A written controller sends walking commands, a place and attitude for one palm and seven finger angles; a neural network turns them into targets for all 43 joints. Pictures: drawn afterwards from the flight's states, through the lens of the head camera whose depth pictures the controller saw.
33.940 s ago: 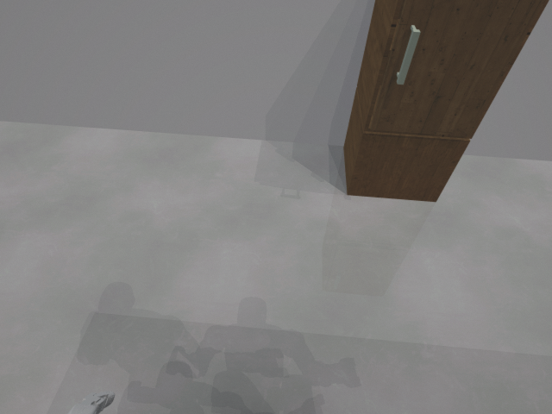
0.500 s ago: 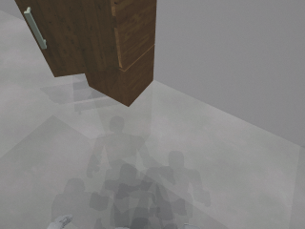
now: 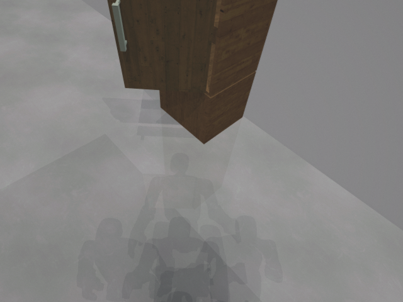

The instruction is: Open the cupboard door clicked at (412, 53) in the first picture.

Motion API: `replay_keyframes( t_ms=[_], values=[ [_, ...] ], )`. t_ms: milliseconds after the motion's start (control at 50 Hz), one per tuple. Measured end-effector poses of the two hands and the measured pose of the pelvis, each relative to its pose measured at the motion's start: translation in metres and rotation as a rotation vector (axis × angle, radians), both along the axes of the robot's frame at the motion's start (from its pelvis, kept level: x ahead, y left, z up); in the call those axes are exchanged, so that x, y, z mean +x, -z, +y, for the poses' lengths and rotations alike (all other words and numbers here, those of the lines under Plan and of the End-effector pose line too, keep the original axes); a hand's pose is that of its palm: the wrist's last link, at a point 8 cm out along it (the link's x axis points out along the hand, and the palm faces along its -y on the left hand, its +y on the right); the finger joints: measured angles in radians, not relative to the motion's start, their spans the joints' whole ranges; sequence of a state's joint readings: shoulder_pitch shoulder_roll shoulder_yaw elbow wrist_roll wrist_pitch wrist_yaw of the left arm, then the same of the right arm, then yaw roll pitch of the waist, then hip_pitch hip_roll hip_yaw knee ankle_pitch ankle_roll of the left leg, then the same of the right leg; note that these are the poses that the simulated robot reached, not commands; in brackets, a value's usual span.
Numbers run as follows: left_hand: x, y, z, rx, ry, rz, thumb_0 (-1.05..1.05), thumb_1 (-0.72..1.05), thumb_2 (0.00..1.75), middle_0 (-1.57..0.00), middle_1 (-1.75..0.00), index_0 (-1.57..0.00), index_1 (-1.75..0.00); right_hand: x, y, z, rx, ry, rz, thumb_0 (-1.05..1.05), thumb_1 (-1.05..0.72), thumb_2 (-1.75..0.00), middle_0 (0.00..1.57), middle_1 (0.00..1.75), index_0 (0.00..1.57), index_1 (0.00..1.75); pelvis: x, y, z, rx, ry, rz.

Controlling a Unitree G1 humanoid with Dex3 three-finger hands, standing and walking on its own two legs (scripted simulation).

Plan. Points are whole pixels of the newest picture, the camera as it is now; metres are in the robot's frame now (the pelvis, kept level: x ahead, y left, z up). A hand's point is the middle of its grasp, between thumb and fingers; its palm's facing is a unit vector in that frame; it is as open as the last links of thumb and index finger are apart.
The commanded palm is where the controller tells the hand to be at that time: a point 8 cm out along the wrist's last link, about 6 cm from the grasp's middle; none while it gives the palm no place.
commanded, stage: take the last steps up to it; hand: left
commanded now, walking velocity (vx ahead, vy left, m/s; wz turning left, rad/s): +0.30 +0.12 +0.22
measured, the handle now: (120, 26) +1.04 +0.40 -0.01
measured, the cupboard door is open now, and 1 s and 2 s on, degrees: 46 46 46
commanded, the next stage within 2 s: come to a stop and stand still in 1.34 s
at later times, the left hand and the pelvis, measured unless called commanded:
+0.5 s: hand out of the picture +0.04 +0.17 -0.15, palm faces +0.17 -0.97 -0.17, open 7.4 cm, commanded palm none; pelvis +0.08 +0.01 +0.02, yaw +7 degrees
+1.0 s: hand (109, 205) +0.35 +0.26 -0.15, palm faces +0.08 -0.97 -0.22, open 7.4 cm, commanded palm none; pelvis +0.25 +0.06 +0.00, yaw +5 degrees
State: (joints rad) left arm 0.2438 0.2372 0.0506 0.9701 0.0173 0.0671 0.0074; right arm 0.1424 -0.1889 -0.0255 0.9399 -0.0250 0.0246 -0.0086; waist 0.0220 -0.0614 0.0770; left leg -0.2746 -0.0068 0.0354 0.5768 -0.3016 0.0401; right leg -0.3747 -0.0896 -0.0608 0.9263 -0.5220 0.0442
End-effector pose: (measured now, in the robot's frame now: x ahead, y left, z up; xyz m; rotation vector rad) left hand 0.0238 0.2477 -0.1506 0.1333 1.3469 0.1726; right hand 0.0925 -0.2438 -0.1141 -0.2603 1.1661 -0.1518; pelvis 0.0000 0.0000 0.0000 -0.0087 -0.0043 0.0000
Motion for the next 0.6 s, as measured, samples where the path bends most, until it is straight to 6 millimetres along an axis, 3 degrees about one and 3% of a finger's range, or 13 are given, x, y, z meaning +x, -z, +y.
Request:
replay_keyframes(
  t_ms=[120, 240, 300, 360, 460, 600],
  values=[
    [0.016, -0.020, 0.004, 0.016, -0.006, -0.059, 0.00, 0.91, 0.90, -0.20, -0.30, -0.20, -0.29, -0.015, 0.003, 0.010, 0.045, -0.007, 0.034, 0.01, -0.91, -0.89, 0.21, 0.30, 0.20, 0.30, 0.006, -0.009, -0.002, -0.011, -0.027, 0.002],
    [0.046, -0.026, -0.008, 0.055, 0.002, -0.165, 0.00, 0.91, 0.90, -0.20, -0.30, -0.20, -0.29, -0.037, 0.029, -0.007, 0.084, 0.027, 0.125, 0.01, -0.91, -0.89, 0.21, 0.30, 0.20, 0.30, 0.021, 0.001, -0.017, 0.022, -0.050, -0.007],
    [0.042, -0.029, -0.016, 0.061, -0.041, -0.173, 0.00, 0.91, 0.90, -0.20, -0.30, -0.20, -0.29, -0.035, 0.033, -0.014, 0.086, 0.006, 0.186, 0.01, -0.91, -0.89, 0.21, 0.30, 0.20, 0.30, 0.030, 0.001, -0.018, 0.012, -0.081, -0.023],
    [0.027, -0.032, -0.023, 0.045, -0.074, -0.119, 0.00, 0.91, 0.90, -0.20, -0.30, -0.20, -0.29, -0.017, 0.024, -0.016, 0.084, 0.001, 0.189, 0.01, -0.91, -0.89, 0.20, 0.30, 0.20, 0.30, 0.044, -0.008, -0.014, 0.019, -0.089, -0.017],
    [0.006, -0.030, -0.028, -0.011, -0.113, 0.012, 0.00, 0.91, 0.90, -0.20, -0.30, -0.20, -0.29, 0.030, 0.007, -0.004, 0.078, -0.018, 0.140, 0.01, -0.91, -0.89, 0.20, 0.30, 0.20, 0.30, 0.070, -0.017, -0.001, 0.034, -0.108, 0.004],
    [-0.004, -0.005, -0.003, -0.072, -0.213, 0.142, 0.00, 0.91, 0.90, -0.20, -0.30, -0.20, -0.30, 0.116, 0.013, 0.048, 0.050, -0.127, 0.071, 0.01, -0.91, -0.89, 0.20, 0.30, 0.19, 0.30, 0.116, 0.001, 0.042, 0.004, -0.141, 0.014]
  ],
)
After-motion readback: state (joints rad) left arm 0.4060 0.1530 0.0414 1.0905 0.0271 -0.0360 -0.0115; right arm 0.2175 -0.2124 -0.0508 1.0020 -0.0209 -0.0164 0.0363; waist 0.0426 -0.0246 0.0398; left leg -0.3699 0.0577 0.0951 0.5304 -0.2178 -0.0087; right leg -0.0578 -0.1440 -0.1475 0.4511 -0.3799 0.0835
